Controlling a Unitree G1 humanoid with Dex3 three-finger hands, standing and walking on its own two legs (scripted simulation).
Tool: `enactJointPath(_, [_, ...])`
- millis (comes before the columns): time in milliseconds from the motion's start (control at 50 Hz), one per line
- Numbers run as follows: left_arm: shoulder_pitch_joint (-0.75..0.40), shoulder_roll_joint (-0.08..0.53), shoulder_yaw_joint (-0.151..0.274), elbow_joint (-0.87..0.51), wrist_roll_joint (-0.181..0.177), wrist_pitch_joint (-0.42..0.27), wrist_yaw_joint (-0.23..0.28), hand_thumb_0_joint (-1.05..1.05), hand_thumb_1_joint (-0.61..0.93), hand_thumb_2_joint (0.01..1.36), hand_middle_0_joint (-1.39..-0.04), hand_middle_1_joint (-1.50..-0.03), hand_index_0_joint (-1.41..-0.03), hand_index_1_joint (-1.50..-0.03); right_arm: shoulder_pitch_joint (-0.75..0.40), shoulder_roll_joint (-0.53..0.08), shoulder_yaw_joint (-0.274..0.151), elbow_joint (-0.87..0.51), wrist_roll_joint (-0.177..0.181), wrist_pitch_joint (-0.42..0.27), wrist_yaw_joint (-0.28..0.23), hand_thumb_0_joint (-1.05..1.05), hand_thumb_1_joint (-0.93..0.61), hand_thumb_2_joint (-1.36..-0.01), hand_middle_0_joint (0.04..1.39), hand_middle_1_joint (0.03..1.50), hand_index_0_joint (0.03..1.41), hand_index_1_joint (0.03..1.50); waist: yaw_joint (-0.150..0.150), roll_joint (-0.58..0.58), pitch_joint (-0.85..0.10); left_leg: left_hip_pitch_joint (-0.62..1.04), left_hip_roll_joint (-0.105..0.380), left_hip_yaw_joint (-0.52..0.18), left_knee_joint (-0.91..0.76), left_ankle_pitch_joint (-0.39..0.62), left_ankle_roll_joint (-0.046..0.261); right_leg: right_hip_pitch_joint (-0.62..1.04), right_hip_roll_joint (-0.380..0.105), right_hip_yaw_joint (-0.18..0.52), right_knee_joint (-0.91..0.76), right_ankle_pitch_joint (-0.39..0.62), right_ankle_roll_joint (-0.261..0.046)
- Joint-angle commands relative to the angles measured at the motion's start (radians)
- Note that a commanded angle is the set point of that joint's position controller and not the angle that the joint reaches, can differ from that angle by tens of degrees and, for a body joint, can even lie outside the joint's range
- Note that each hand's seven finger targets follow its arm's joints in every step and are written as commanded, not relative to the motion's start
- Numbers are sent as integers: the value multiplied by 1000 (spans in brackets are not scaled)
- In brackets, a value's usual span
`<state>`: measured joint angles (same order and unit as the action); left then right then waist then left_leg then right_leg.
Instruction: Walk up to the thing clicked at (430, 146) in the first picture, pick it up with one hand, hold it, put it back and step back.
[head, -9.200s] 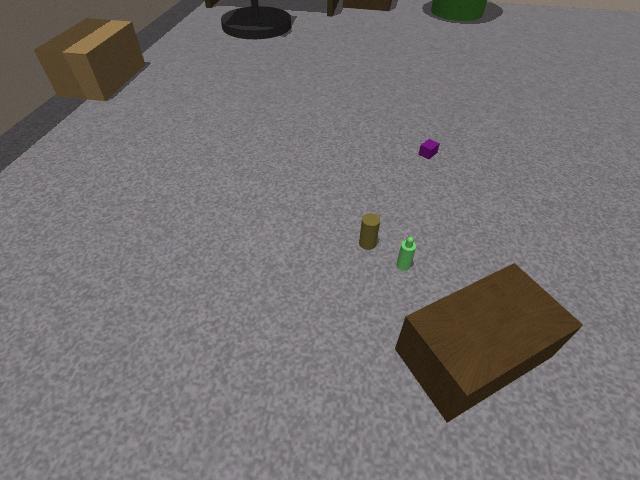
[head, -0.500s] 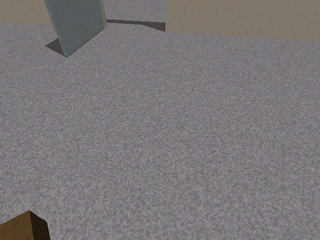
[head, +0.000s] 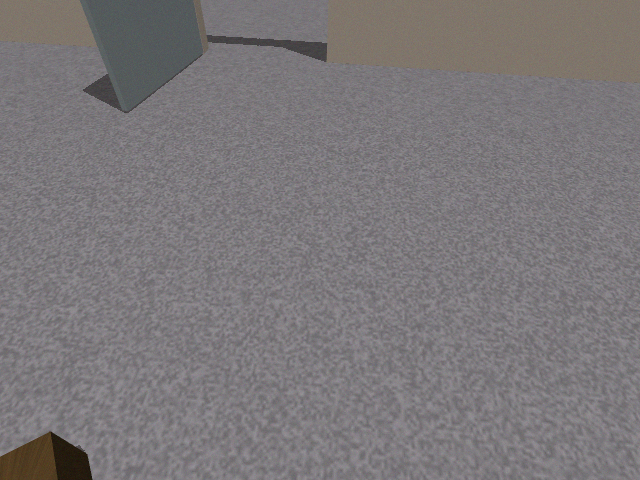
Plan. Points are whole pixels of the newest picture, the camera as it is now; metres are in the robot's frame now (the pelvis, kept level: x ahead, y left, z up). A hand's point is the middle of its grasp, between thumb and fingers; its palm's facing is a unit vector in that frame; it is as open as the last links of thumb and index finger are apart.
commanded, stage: stand
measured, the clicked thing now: out of the picture +0.09 +1.84 -0.75
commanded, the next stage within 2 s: none
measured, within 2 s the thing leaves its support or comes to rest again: neither
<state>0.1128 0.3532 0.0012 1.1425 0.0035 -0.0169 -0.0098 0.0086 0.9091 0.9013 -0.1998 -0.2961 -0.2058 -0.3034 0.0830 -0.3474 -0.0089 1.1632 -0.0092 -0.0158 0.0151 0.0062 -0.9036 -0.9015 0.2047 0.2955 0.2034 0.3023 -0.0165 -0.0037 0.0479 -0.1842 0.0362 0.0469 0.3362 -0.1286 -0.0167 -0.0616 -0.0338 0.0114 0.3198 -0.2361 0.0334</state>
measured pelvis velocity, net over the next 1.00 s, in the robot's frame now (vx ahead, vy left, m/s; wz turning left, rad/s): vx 0.01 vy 0.00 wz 0.00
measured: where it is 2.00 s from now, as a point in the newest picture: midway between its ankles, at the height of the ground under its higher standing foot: outside the picture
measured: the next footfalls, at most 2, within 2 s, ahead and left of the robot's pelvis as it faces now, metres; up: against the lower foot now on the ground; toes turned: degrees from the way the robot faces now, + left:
none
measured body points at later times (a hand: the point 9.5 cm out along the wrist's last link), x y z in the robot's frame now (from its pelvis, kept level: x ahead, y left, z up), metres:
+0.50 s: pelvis +0.02 +0.00 +0.00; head +0.03 +0.00 +0.45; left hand +0.10 +0.30 -0.13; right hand +0.11 -0.30 -0.13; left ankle +0.03 +0.13 -0.75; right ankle -0.04 -0.14 -0.75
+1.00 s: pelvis +0.01 +0.00 +0.00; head +0.02 +0.00 +0.45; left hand +0.08 +0.30 -0.13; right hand +0.09 -0.30 -0.13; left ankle +0.03 +0.13 -0.75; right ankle -0.04 -0.14 -0.75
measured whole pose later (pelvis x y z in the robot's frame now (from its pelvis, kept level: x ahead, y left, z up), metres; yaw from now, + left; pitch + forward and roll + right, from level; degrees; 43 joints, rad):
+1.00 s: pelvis +0.01 +0.00 +0.00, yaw +0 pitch -2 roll +0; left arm 0.13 0.35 0.00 1.12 0.01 -0.01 0.00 0.01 0.91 0.90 -0.20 -0.30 -0.21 -0.30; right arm 0.08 -0.35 0.00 1.15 -0.01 -0.01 0.01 0.01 -0.90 -0.90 0.20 0.30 0.20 0.30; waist -0.01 0.00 0.05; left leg -0.15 0.04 0.05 0.33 -0.15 -0.02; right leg -0.02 -0.04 0.01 0.29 -0.24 0.03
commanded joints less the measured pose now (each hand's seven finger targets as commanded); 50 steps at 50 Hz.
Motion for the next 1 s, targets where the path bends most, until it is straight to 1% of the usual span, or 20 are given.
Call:
enactJointPath(0, [-37, 212, 41, -60, 5, -17, 18, 0, 900, 900, -200, -300, -200, -300, -44, -220, -38, -55, 3, -17, -15, 0, -900, -900, 200, 300, 200, 300, 4, 1, -85, 109, 111, -106, -32, 114, 30, -73, -105, 68, -67, 142, -41])
enactJointPath(120, [-33, 215, 44, -64, 4, -16, 21, 0, 900, 900, -200, -300, -200, -300, -51, -211, -36, -60, 4, -18, -18, 0, -900, -900, 200, 300, 200, 300, 4, -7, -120, 150, 117, -97, -11, 243, 34, -48, -107, 55, -50, 245, -39])
enactJointPath(200, [-27, 208, 44, -64, 4, -15, 22, 0, 900, 900, -200, -300, -200, -300, -65, -216, -38, -62, 5, -16, -20, 0, -900, -900, 200, 300, 200, 300, 9, 7, -109, 143, 115, -95, -9, 248, 33, -40, -106, 49, -53, 252, -37])
enactJointPath(240, [-31, 213, 46, -63, 5, -13, 23, 0, 900, 900, -200, -300, -200, -300, -65, -207, -36, -64, 6, -14, -19, 0, -900, -900, 200, 300, 200, 300, 5, -8, -86, 137, 110, -95, -18, 215, 28, -54, -103, 50, -61, 220, -37])
enactJointPath(280, [-31, 215, 47, -69, 6, -13, 22, 0, 900, 900, -200, -300, -200, -300, -65, -209, -37, -67, 5, -14, -19, 0, -900, -900, 200, 300, 200, 300, 5, 2, -98, 145, 110, -89, -15, 217, 30, -49, -107, 53, -64, 230, -38])
enactJointPath(300, [-32, 214, 46, -69, 5, -14, 23, 0, 900, 900, -200, -300, -200, -300, -67, -207, -36, -65, 4, -14, -19, 0, -900, -900, 200, 300, 200, 300, 5, -5, -81, 134, 110, -96, -16, 226, 28, -49, -106, 50, -66, 239, -35])
enactJointPath(320, [-30, 214, 49, -72, 5, -15, 23, 0, 900, 900, -200, -300, -200, -300, -61, -214, -38, -68, 4, -15, -20, 0, -900, -900, 200, 300, 200, 300, 7, -4, -111, 150, 114, -89, -5, 244, 34, -32, -112, 53, -61, 264, -37])
enactJointPath(400, [-21, 209, 47, -72, 5, -15, 24, 0, 900, 900, -200, -300, -200, -300, -67, -214, -38, -70, 5, -16, -20, 0, -900, -900, 200, 300, 200, 300, 9, 3, -123, 165, 117, -88, 6, 301, 34, -19, -112, 49, -55, 320, -33])
enactJointPath(480, [-39, 218, 49, -76, 5, -10, 24, 0, 900, 900, -200, -300, -200, -300, -72, -207, -36, -71, 2, -11, -21, 0, -900, -900, 200, 300, 200, 300, 8, -7, -80, 123, 108, -92, -26, 188, 29, -33, -107, 49, -74, 200, -39])
enactJointPath(520, [-32, 211, 47, -76, 5, -11, 24, 0, 900, 900, -200, -300, -200, -300, -69, -209, -37, -73, 1, -13, -19, 0, -900, -900, 200, 300, 200, 300, 10, -9, -86, 127, 110, -92, -20, 226, 29, -28, -108, 44, -70, 234, -37])
enactJointPath(540, [-33, 210, 48, -76, 5, -10, 23, 0, 900, 900, -200, -300, -200, -300, -70, -215, -38, -72, 5, -12, -20, 0, -900, -900, 200, 300, 200, 300, 9, 6, -78, 129, 105, -88, -28, 186, 28, -40, -108, 51, -77, 194, -40])
enactJointPath(560, [-33, 211, 49, -76, 7, -10, 23, 0, 900, 900, -200, -300, -200, -300, -67, -212, -38, -71, 4, -14, -20, 0, -900, -900, 200, 300, 200, 300, 8, 3, -78, 128, 108, -94, -28, 183, 28, -38, -108, 52, -78, 187, -41])
enactJointPath(680, [-24, 211, 48, -77, 7, -11, 23, 0, 900, 900, -200, -300, -200, -300, -67, -214, -38, -75, 5, -12, -19, 0, -900, -900, 200, 300, 200, 300, 11, -14, -77, 128, 107, -97, -27, 172, 33, -43, -107, 45, -80, 181, -41])
enactJointPath(720, [-23, 217, 48, -79, 5, -14, 24, 0, 900, 900, -200, -300, -200, -300, -51, -208, -36, -74, 4, -12, -17, 0, -900, -900, 200, 300, 200, 300, 7, -19, -93, 142, 108, -93, -17, 222, 34, -36, -109, 47, -71, 234, -41])
enactJointPath(740, [-22, 214, 48, -81, 4, -13, 24, 0, 900, 900, -200, -300, -200, -300, -54, -214, -36, -72, 5, -12, -18, 0, -900, -900, 200, 300, 200, 300, 9, 0, -86, 141, 106, -90, -21, 205, 32, -37, -111, 52, -78, 219, -41])
enactJointPath(760, [-17, 213, 48, -83, 6, -13, 23, 0, 900, 900, -200, -300, -200, -300, -59, -216, -37, -75, 5, -13, -19, 0, -900, -900, 200, 300, 200, 300, 11, 4, -104, 155, 110, -91, -10, 224, 34, -28, -112, 49, -72, 242, -42])
enactJointPath(840, [-16, 214, 48, -81, 7, -11, 22, 0, 900, 900, -200, -300, -200, -300, -49, -213, -34, -75, 4, -12, -19, 0, -900, -900, 200, 300, 200, 300, 8, 0, -82, 143, 107, -93, -25, 173, 34, -43, -110, 53, -82, 190, -44])
enactJointPath(900, [-14, 215, 47, -84, 6, -11, 23, 0, 900, 900, -200, -300, -200, -300, -51, -213, -33, -75, 4, -15, -20, 0, -900, -900, 200, 300, 200, 300, 11, 0, -79, 147, 111, -94, -18, 225, 32, -44, -108, 49, -72, 226, -42])
enactJointPath(920, [-7, 214, 47, -85, 8, -11, 24, 0, 900, 900, -200, -300, -200, -300, -49, -218, -35, -76, 3, -14, -21, 0, -900, -900, 200, 300, 200, 300, 13, 3, -97, 159, 111, -90, -13, 214, 35, -41, -109, 50, -73, 224, -41])
enactJointPath(980, [-14, 215, 46, -81, 6, -8, 24, 0, 900, 900, -200, -300, -200, -300, -43, -211, -32, -76, 4, -12, -20, 0, -900, -900, 200, 300, 200, 300, 7, -4, -76, 135, 107, -93, -25, 200, 31, -41, -107, 48, -73, 207, -43])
